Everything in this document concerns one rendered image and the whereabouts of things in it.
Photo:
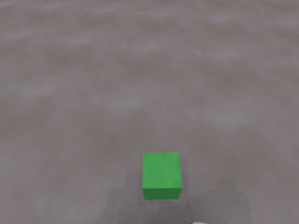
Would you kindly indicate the carton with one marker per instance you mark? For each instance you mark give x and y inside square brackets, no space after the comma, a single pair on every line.
[161,176]

